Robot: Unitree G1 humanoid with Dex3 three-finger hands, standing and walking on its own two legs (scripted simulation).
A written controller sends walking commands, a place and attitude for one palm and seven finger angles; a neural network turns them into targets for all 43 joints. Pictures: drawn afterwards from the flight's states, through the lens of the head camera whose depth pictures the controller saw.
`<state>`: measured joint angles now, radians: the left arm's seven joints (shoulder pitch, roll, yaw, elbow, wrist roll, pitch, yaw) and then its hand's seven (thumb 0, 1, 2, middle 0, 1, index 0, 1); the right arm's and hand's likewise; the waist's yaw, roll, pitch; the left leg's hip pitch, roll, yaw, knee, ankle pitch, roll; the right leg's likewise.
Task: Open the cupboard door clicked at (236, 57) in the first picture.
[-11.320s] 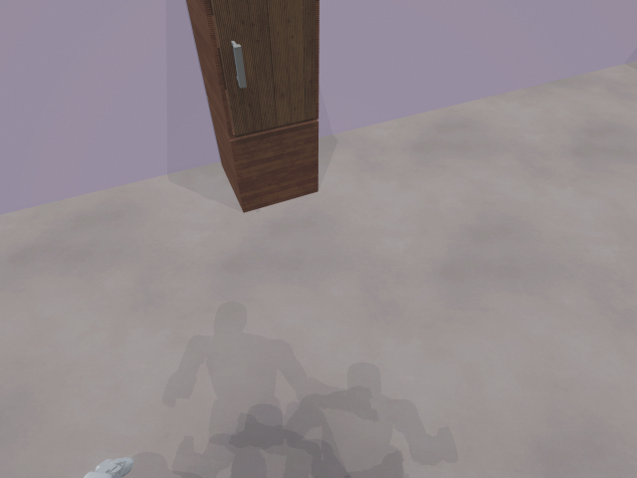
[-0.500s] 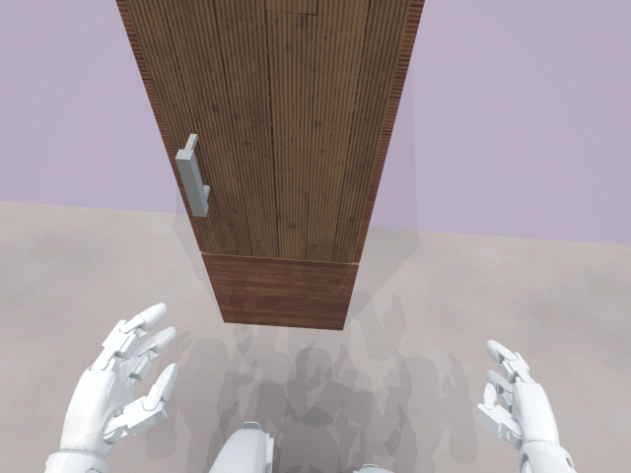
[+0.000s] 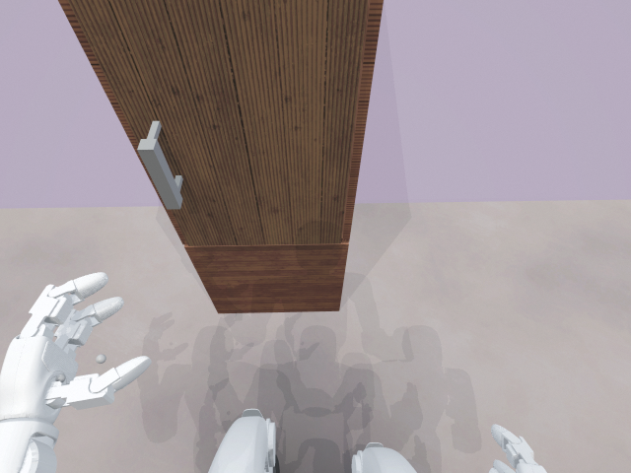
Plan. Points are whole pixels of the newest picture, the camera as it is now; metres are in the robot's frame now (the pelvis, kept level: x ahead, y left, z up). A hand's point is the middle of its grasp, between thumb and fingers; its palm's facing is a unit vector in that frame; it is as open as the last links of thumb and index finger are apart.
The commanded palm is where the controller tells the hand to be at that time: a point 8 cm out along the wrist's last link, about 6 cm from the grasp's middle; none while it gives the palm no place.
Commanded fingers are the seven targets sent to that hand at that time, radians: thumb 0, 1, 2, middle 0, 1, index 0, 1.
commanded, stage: raise the hand with hooked fingers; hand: left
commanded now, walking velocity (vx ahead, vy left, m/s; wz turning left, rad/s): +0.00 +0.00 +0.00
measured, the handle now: (165, 166) +0.55 +0.26 +0.03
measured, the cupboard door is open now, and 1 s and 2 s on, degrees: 0 0 0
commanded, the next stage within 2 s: move the hooked fingers beside the handle in 1.22 s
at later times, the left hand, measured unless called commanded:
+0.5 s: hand (56, 355) +0.25 +0.30 +0.04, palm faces +0.07 -1.00 -0.05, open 13.8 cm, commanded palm +0.23 +0.35 +0.04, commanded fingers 0.00 -0.50 0.30 -0.30 -1.20 -0.30 -1.20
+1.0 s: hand (67, 336) +0.27 +0.30 +0.04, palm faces +0.06 -1.00 -0.04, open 14.0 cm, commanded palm +0.24 +0.35 +0.05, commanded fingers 0.00 -0.50 0.30 -0.30 -1.20 -0.30 -1.20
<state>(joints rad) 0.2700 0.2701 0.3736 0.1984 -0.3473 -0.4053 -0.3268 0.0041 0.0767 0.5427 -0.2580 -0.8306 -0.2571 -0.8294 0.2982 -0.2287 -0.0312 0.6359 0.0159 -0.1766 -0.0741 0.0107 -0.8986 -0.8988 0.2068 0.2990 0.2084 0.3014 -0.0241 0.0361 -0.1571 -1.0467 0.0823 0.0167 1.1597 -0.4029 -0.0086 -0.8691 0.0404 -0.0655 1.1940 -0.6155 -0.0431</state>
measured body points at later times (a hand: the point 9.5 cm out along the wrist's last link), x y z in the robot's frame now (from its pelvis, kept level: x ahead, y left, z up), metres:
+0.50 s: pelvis -0.01 +0.04 +0.00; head +0.05 +0.07 +0.45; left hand +0.24 +0.36 +0.04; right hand +0.18 -0.18 -0.06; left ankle +0.08 +0.13 -0.64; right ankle -0.02 -0.09 -0.64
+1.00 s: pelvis -0.02 +0.03 +0.00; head +0.06 +0.05 +0.44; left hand +0.26 +0.35 +0.04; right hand +0.12 -0.23 -0.08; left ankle +0.08 +0.13 -0.64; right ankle -0.02 -0.09 -0.64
